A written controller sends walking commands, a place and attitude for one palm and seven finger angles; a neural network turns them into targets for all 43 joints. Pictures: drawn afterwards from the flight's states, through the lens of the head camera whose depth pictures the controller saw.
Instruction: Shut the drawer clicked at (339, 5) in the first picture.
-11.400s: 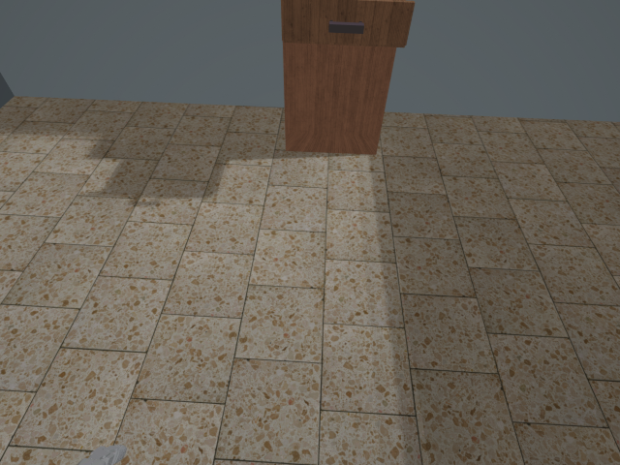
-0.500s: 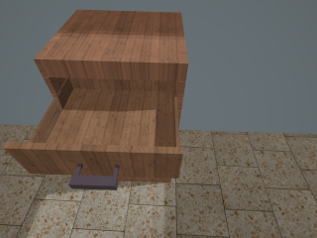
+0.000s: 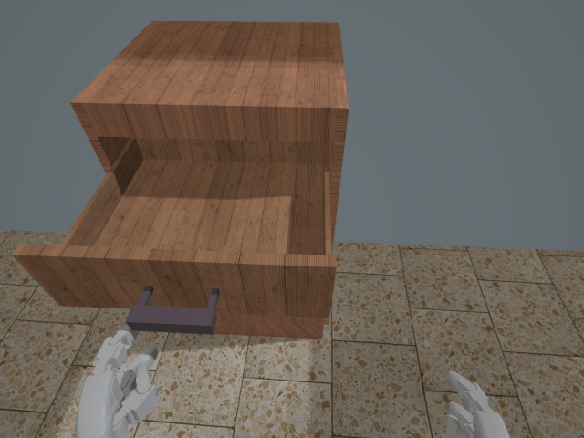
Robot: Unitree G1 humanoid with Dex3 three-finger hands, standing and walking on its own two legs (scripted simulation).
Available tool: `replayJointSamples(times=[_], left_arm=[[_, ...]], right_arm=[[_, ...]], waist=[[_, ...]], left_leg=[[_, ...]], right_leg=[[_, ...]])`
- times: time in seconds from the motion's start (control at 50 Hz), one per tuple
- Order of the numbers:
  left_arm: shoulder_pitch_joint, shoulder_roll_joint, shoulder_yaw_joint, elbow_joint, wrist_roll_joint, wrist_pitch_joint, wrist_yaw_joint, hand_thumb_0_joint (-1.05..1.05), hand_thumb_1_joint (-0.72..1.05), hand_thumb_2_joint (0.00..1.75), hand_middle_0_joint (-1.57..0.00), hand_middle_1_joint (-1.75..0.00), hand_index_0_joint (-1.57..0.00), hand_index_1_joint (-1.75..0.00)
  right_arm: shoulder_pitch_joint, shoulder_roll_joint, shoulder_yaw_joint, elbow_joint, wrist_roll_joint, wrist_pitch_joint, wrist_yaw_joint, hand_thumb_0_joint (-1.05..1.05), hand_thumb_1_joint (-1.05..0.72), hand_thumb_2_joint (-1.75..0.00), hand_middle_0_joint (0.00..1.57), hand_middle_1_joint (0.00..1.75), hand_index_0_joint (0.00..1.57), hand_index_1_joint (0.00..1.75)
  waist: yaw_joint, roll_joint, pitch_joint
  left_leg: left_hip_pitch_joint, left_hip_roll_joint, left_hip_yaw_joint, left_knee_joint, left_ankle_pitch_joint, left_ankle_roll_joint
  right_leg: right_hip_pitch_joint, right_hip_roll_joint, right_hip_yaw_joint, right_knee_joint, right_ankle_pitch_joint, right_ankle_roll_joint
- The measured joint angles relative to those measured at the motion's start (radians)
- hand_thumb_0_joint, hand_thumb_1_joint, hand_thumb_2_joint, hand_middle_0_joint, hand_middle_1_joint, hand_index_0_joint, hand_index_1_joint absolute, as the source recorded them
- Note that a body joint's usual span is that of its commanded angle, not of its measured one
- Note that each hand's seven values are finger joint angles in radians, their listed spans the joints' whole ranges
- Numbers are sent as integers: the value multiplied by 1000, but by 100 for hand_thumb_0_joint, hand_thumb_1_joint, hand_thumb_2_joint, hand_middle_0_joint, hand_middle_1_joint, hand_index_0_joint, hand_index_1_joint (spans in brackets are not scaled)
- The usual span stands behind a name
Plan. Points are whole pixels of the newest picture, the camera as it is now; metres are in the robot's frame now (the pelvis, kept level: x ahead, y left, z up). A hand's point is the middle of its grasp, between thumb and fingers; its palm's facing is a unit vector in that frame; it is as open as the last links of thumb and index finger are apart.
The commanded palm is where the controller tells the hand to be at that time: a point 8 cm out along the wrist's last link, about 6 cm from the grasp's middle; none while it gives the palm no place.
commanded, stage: raise the hand and make a fist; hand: left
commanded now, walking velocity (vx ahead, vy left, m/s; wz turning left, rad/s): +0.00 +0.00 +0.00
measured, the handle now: (177, 306) +0.31 +0.18 +0.02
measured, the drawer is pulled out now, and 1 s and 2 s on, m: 0.29 0.29 0.29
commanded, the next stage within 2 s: bring the fist close to the handle in 1.64 s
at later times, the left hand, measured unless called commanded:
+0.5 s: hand (156, 423) +0.15 +0.16 +0.03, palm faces -0.03 -1.00 -0.07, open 4.2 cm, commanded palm +0.10 +0.22 +0.04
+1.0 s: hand (130, 421) +0.14 +0.17 +0.08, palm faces +0.00 -1.00 -0.08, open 3.1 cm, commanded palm +0.09 +0.22 +0.10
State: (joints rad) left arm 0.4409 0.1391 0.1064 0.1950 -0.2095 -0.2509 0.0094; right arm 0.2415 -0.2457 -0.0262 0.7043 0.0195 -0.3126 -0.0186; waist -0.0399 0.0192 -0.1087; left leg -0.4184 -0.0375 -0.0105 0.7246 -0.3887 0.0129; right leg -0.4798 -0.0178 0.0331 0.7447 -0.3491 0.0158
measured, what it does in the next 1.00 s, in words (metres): stands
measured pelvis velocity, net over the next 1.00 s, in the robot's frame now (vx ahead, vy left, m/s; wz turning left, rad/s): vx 0.01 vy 0.00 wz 0.03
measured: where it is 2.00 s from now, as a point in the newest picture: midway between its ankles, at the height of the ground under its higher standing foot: outside the picture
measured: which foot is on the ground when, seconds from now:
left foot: down 0.00-1.00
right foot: down 0.00-1.00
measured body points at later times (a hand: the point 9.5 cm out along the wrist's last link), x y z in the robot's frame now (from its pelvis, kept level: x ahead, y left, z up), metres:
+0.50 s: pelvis +0.00 -0.02 -0.04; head +0.03 -0.03 +0.41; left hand +0.15 +0.21 +0.04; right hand +0.20 -0.21 -0.11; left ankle -0.01 +0.11 -0.71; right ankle +0.02 -0.13 -0.71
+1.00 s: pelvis +0.01 +0.00 -0.03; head +0.00 +0.00 +0.42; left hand +0.13 +0.22 +0.09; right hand +0.23 -0.20 -0.05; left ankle -0.01 +0.11 -0.71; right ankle +0.02 -0.13 -0.71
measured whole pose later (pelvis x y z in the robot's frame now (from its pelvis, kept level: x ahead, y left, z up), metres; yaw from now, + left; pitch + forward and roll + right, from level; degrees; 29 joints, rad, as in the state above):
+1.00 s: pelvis +0.01 +0.00 -0.03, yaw +2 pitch +6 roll -2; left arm 0.79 0.24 0.09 -0.49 -0.24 -0.22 -0.22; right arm 0.24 -0.20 0.02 0.45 0.07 -0.28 -0.03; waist 0.03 0.04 -0.16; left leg -0.56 -0.02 -0.06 0.97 -0.52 0.01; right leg -0.57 0.01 -0.02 0.91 -0.45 0.01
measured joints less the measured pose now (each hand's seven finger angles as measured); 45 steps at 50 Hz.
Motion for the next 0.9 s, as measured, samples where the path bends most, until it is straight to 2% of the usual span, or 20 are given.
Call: replayJointSamples(times=[0.04,0.1,0.16,0.2,0.26,0.32,0.38,0.44,0.52,0.62,0.76,0.9], left_arm=[[55,1,-8,-31,-12,-100,-78,1,92,90,-34,-46,-18,-40],[165,6,-62,-147,13,-215,-166,1,92,90,-39,-51,-26,-46],[229,35,-88,-255,49,-305,-219,2,91,90,-45,-58,-36,-54],[231,52,-76,-306,45,-329,-242,2,90,90,-49,-62,-42,-59],[202,62,-39,-355,11,-284,-270,2,90,90,-55,-68,-52,-66],[178,64,-13,-389,-22,-185,-295,2,90,90,-61,-75,-59,-73],[182,70,-7,-422,-35,-97,-319,2,90,90,-67,-81,-66,-80],[204,81,0,-449,-46,-53,-333,2,90,90,-73,-88,-73,-87],[233,93,35,-459,-68,-45,-328,2,90,90,-81,-96,-81,-96],[275,95,51,-488,-84,-55,-307,2,90,90,-91,-107,-91,-106],[315,103,17,-561,-70,-66,-285,2,90,90,-105,-122,-105,-122],[326,102,-7,-629,-49,-11,-242,2,90,90,-119,-138,-119,-137]], right_arm=[[-26,-5,-15,-76,-2,-15,19,1,-91,-90,20,30,20,30],[-53,-26,-34,-156,-11,-33,37,1,-91,-90,20,30,20,30],[-89,-40,-39,-195,-17,-27,45,1,-91,-90,20,30,20,30],[-117,-35,-33,-211,-13,-7,43,1,-91,-90,20,30,20,30],[-139,-6,-13,-226,1,30,31,1,-91,-90,20,30,20,30],[-121,32,17,-235,14,64,14,1,-91,-90,20,30,20,30],[-77,64,42,-229,22,86,1,1,-90,-90,20,30,21,30],[-32,82,52,-213,26,101,-11,1,-90,-90,21,30,21,30],[10,76,42,-193,34,108,-24,1,-90,-90,21,30,21,30],[39,35,14,-185,41,84,-32,1,-90,-90,21,30,21,30],[33,6,-5,-201,50,47,-34,1,-90,-90,20,30,20,30],[4,28,20,-239,54,35,-24,1,-90,-90,20,30,20,30]], waist=[[19,-29,-10],[53,-52,-18],[77,-49,-30],[87,-39,-29],[97,-17,-19],[99,5,-16],[92,22,-26],[79,28,-35],[62,24,-32],[52,21,-24],[49,12,-33],[58,15,-44]], left_leg=[[-78,5,3,82,-36,-5],[-169,12,-14,196,-89,-10],[-257,15,-42,301,-133,-18],[-302,16,-58,357,-155,-25],[-340,18,-75,403,-171,-33],[-343,20,-84,402,-170,-34],[-328,23,-83,374,-160,-31],[-305,25,-73,341,-149,-29],[-277,27,-62,311,-139,-28],[-259,27,-57,299,-134,-22],[-230,25,-54,291,-135,-12],[-179,23,-50,270,-136,-4]], right_leg=[[-79,6,2,81,-33,-3],[-159,14,-17,177,-79,-10],[-229,18,-46,261,-120,-20],[-267,19,-63,308,-141,-23],[-296,22,-80,344,-156,-28],[-296,24,-88,338,-154,-32],[-281,27,-87,310,-143,-31],[-263,28,-77,282,-132,-29],[-242,30,-66,258,-121,-27],[-222,29,-61,241,-113,-22],[-188,28,-58,222,-108,-14],[-133,25,-54,194,-105,-6]])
